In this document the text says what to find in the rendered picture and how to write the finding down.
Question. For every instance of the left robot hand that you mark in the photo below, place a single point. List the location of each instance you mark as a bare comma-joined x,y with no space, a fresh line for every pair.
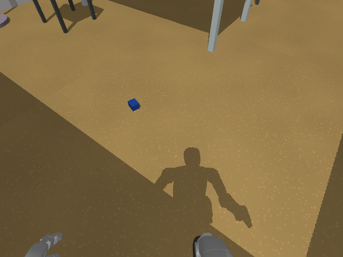
41,248

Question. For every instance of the small box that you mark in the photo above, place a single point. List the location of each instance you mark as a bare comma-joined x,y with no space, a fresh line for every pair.
133,104

